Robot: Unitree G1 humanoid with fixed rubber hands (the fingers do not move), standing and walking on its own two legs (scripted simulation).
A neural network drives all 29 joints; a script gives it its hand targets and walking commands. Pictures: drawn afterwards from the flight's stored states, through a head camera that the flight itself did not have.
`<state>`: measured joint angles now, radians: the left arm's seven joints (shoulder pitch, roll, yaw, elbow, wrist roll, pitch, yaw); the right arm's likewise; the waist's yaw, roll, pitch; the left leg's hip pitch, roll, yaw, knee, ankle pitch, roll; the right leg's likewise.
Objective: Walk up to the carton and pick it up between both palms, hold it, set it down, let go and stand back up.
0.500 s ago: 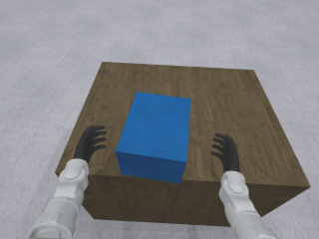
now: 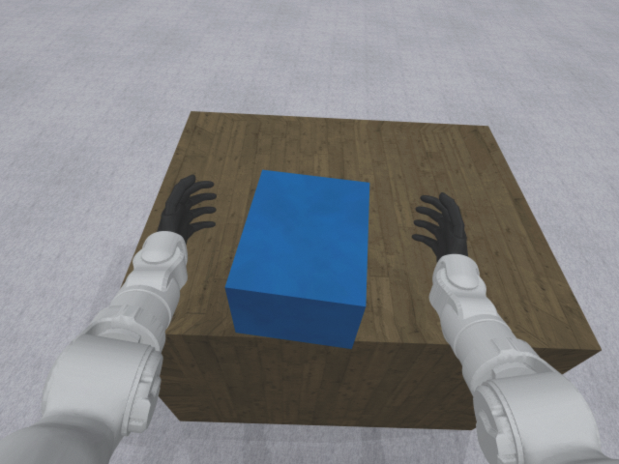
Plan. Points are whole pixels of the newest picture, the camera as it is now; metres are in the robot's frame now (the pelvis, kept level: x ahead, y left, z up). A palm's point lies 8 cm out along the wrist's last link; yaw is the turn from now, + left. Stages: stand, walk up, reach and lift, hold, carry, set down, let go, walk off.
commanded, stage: reach and lift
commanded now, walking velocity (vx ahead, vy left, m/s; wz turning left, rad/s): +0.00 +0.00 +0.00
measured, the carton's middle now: (304, 255) +0.48 +0.01 -0.08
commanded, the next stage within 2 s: none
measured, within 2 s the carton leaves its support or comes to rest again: neither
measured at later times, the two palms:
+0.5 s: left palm (182, 244) +0.42 +0.20 +0.02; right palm (445, 254) +0.41 -0.19 +0.03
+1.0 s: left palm (200, 258) +0.43 +0.18 -0.03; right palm (428, 267) +0.42 -0.18 -0.02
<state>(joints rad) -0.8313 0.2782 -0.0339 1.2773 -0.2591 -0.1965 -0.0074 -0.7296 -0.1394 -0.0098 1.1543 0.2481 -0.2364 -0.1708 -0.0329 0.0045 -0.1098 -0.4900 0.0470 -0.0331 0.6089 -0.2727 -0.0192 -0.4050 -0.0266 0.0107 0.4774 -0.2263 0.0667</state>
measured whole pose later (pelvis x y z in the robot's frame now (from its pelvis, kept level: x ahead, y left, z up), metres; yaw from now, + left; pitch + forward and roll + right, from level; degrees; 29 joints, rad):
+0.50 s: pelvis -0.02 -0.01 -0.02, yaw +1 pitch +20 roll -3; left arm -1.02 0.32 -0.15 1.59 -0.36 -0.37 -0.03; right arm -0.93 -0.16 0.05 1.40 0.33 -0.27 -0.14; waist -0.06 -0.02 -0.22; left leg -0.81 0.05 -0.07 0.74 -0.28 -0.04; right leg -0.74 -0.02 -0.02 0.66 -0.27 0.05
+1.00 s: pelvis -0.01 +0.00 -0.05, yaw -2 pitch +29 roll -4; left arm -0.99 0.25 -0.05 1.56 -0.26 -0.50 0.01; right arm -0.93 -0.15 -0.04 1.44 0.25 -0.47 -0.14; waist -0.03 0.02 -0.30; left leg -1.08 0.06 -0.06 0.95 -0.37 -0.03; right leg -1.00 -0.01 0.00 0.84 -0.34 0.07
